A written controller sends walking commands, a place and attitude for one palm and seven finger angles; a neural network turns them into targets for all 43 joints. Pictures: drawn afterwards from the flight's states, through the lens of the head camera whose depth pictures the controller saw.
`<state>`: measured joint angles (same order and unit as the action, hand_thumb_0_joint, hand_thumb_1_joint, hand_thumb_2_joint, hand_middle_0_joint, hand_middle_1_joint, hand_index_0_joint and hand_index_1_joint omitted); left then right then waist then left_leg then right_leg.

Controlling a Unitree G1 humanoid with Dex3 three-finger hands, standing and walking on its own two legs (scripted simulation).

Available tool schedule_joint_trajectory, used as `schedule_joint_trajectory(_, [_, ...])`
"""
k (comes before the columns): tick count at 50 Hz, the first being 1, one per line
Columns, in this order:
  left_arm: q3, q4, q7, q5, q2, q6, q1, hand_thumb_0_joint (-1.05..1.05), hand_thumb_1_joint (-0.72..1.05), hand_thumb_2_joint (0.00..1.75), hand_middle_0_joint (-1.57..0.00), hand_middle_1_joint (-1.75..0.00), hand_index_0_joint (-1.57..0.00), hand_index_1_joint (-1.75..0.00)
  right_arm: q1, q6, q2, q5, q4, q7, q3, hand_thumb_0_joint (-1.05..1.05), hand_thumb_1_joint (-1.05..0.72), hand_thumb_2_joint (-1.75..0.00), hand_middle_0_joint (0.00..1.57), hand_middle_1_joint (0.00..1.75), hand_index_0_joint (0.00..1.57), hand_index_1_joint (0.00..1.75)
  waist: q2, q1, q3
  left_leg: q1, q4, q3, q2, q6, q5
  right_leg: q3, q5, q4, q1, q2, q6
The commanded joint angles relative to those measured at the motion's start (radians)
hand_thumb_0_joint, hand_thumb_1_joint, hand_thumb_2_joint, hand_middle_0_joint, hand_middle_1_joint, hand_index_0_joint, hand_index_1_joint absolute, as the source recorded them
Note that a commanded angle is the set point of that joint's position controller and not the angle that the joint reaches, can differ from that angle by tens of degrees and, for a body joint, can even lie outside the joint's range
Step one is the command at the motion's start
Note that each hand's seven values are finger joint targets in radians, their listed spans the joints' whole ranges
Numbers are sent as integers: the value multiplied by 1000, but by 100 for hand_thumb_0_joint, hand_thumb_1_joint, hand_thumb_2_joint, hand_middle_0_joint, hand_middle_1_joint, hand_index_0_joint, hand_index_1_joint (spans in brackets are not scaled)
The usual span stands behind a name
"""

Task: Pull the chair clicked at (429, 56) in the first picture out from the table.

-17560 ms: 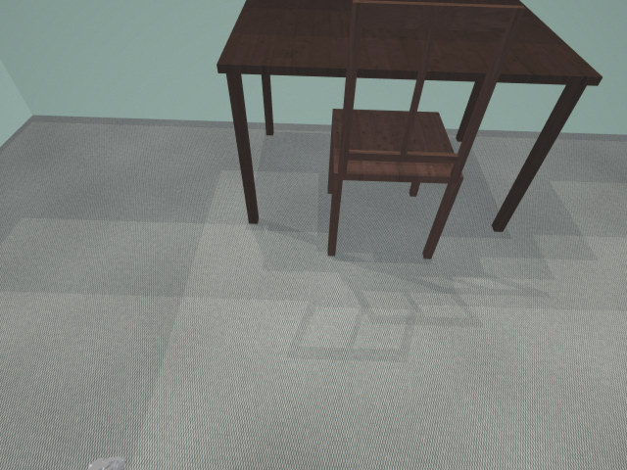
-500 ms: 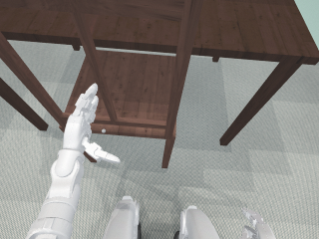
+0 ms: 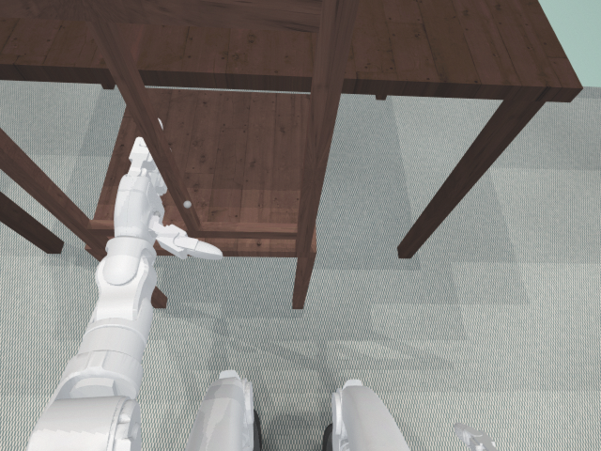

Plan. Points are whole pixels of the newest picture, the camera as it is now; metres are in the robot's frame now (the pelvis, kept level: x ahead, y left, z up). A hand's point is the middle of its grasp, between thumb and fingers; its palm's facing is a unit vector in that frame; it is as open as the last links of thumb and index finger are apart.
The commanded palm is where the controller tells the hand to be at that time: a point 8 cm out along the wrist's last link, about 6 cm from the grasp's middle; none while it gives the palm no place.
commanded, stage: push the fingers through the gap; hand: left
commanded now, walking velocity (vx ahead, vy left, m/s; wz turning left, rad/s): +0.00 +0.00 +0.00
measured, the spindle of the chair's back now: (163, 158) +0.47 +0.17 +0.06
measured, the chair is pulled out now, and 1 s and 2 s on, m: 0.00 0.00 0.01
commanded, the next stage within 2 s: hook a spindle and tug to test in 0.50 s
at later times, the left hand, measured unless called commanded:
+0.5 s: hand (191, 198) +0.43 +0.14 +0.03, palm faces -0.03 -1.00 -0.03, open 16.9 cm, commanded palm +0.41 +0.19 +0.03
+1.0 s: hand (189, 197) +0.44 +0.14 +0.03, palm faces +0.00 -1.00 -0.03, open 15.1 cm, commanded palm +0.41 +0.18 +0.03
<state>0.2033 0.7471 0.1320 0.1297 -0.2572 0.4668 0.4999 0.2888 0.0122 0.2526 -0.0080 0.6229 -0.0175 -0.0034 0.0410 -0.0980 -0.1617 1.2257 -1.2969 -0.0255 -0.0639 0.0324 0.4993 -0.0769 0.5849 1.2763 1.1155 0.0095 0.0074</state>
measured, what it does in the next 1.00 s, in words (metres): stands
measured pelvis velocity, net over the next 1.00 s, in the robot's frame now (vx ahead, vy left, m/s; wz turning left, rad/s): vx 0.00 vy -0.01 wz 0.01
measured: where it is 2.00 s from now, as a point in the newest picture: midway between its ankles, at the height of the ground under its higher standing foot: outside the picture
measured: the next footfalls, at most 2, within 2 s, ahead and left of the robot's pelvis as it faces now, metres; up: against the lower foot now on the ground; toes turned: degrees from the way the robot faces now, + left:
none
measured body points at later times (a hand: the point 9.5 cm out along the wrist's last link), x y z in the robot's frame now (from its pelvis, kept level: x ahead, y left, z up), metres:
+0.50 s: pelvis +0.01 +0.00 +0.00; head +0.14 +0.01 +0.43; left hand +0.43 +0.19 +0.03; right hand +0.10 -0.26 -0.12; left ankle +0.05 +0.10 -0.61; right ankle +0.01 -0.12 -0.61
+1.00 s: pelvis +0.00 -0.01 +0.00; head +0.13 +0.00 +0.43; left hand +0.43 +0.20 +0.03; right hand +0.09 -0.27 -0.12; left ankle +0.05 +0.10 -0.61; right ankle +0.01 -0.12 -0.61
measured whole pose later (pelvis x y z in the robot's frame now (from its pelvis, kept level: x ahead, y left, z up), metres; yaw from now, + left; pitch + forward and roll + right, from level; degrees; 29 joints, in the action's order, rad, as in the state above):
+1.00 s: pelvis +0.00 -0.01 +0.00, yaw +0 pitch +25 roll -3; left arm 0.21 0.80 0.12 0.13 -0.26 0.49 0.54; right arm 0.27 -0.02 0.25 -0.01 0.63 -0.03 0.01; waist 0.04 -0.09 -0.17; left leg 1.23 -1.30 -0.01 -0.06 0.02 0.50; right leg -0.09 0.59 1.28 1.12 0.01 0.02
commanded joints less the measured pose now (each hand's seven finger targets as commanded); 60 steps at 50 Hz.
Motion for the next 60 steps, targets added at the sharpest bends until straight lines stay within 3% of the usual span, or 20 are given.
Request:
schedule_joint_trajectory(1, [27,-179,-10,-5,-149,78,395,0,-50,30,-6,-8,-6,-8,83,19,166,2,-77,6,64,0,-90,-90,20,30,20,30,43,-32,-443,-460,137,91,33,-14,-270,34,-263,-179,-73,-33,22])
schedule_joint_trajectory(5, [36,-146,-16,-15,-157,85,452,0,-50,30,-6,-8,-6,-8,93,11,166,-3,-68,3,64,0,-90,-90,20,30,20,30,51,-38,-464,-480,131,96,32,-14,-299,30,-278,-170,-61,-34,24])
schedule_joint_trajectory(7, [75,-133,-15,-14,-188,83,370,0,-50,30,-6,-8,-6,-8,99,6,170,-4,-82,-1,66,0,-90,-90,20,30,20,30,65,-7,-501,-493,134,92,33,-17,-348,29,-315,-159,-93,-36,30])
schedule_joint_trajectory(10, [33,-176,-8,-8,-135,80,343,0,-50,30,-6,-8,-6,-8,97,-4,160,0,-92,-11,69,0,-90,-90,20,30,20,30,52,-13,-518,-515,136,88,32,-16,-381,31,-359,-169,-118,-38,25])
schedule_joint_trajectory(16, [46,-177,-3,-1,-154,78,326,0,-50,30,-6,-8,-6,-8,87,-13,160,6,-89,-9,67,0,-90,-90,20,30,20,30,14,-20,-453,-455,140,79,35,-13,-314,36,-328,-182,-130,-37,22])
schedule_joint_trajectory(17, [45,-191,-6,-5,-162,86,355,0,-50,30,-6,-8,-6,-8,87,-10,163,5,-89,-7,66,0,-90,-90,20,30,20,30,40,-22,-452,-472,140,85,34,-13,-327,34,-327,-173,-108,-38,25])
schedule_joint_trajectory(20, [9,-211,-12,-2,-113,94,354,0,-50,30,-6,-8,-6,-8,82,-7,156,3,-89,-10,68,0,-90,-90,20,30,20,30,45,-26,-458,-512,144,91,32,-16,-336,29,-323,-182,-95,-37,25])
schedule_joint_trajectory(26, [47,-146,-10,-12,-160,92,346,0,-50,30,-6,-8,-6,-8,74,-12,159,3,-87,-5,65,0,-90,-90,20,30,20,30,7,-23,-427,-426,132,73,41,-9,-278,46,-308,-186,-128,-36,21])
schedule_joint_trajectory(28, [43,-188,-4,-9,-159,101,361,0,-50,30,-6,-8,-6,-8,70,-9,157,2,-94,-6,64,0,-90,-90,20,30,20,30,67,-10,-472,-471,132,75,41,-12,-317,45,-329,-175,-124,-34,26])
schedule_joint_trajectory(30, [34,-190,2,0,-146,96,346,0,-50,30,-6,-8,-6,-8,67,-8,154,4,-98,-7,63,0,-90,-90,20,30,20,30,40,-15,-468,-466,132,74,41,-11,-318,46,-340,-182,-142,-36,24])
schedule_joint_trajectory(38, [-2,-190,2,-4,-109,93,362,0,-50,30,-20,-52,-20,-52,66,-3,154,6,-95,-6,65,0,-90,-90,20,30,20,30,39,-25,-460,-457,131,76,42,-9,-287,44,-305,-184,-115,-36,23])
schedule_joint_trajectory(43, [11,-168,2,-12,-138,98,381,0,-50,30,-29,-79,-29,-79,73,-2,158,5,-85,-4,66,0,-90,-90,20,30,20,30,23,-29,-455,-436,125,74,42,-6,-272,51,-299,-185,-119,-37,23])
schedule_joint_trajectory(45, [-18,-161,7,-8,-97,94,384,0,-50,30,-32,-90,-32,-90,70,-1,153,7,-85,-5,66,0,-90,-90,20,30,20,30,25,-36,-447,-433,125,71,44,-5,-254,51,-284,-195,-114,-36,21])
schedule_joint_trajectory(48, [7,-166,8,-8,-133,97,378,0,-33,37,-38,-107,-38,-107,75,0,159,7,-86,-3,67,0,-90,-90,20,30,20,30,34,-23,-464,-431,126,72,44,-5,-263,54,-292,-190,-127,-37,24])
schedule_joint_trajectory(49, [-15,-167,10,-8,-112,96,388,0,-28,40,-39,-112,-39,-112,75,-1,157,7,-83,-4,67,0,-90,-90,20,30,20,30,32,-33,-463,-443,129,75,43,-6,-267,50,-294,-190,-118,-37,23])
schedule_joint_trajectory(51, [-17,-167,11,-5,-105,91,364,0,-16,44,-43,-123,-43,-123,79,-1,158,8,-82,-5,69,0,-90,-90,20,30,20,30,37,-25,-462,-459,134,79,41,-9,-277,44,-294,-191,-112,-37,25])
schedule_joint_trajectory(53, [-55,-175,9,-5,-63,91,396,0,-5,49,-46,-134,-46,-134,76,0,155,8,-79,-7,70,0,-90,-90,20,30,20,30,50,-42,-447,-480,134,83,39,-7,-279,37,-284,-194,-77,-37,24])
schedule_joint_trajectory(54, [-29,-175,5,-6,-93,91,386,0,0,52,-48,-140,-48,-140,83,-1,161,7,-76,-7,72,0,-90,-90,20,30,20,30,38,-32,-466,-479,133,85,40,-8,-283,39,-289,-192,-93,-38,26])
schedule_joint_trajectory(55, [-40,-178,4,-7,-83,91,377,0,6,54,-50,-145,-50,-145,84,-2,158,7,-76,-7,72,0,-90,-90,20,30,20,30,30,-37,-468,-477,134,83,41,-6,-297,41,-309,-194,-106,-39,24])
schedule_joint_trajectory(60, [-43,-166,9,-8,-80,91,369,0,34,66,-50,-145,-50,-145,85,-4,157,7,-72,-9,72,0,-90,-90,20,30,20,30,33,-34,-452,-478,134,82,41,-6,-306,38,-316,-194,-105,-39,26])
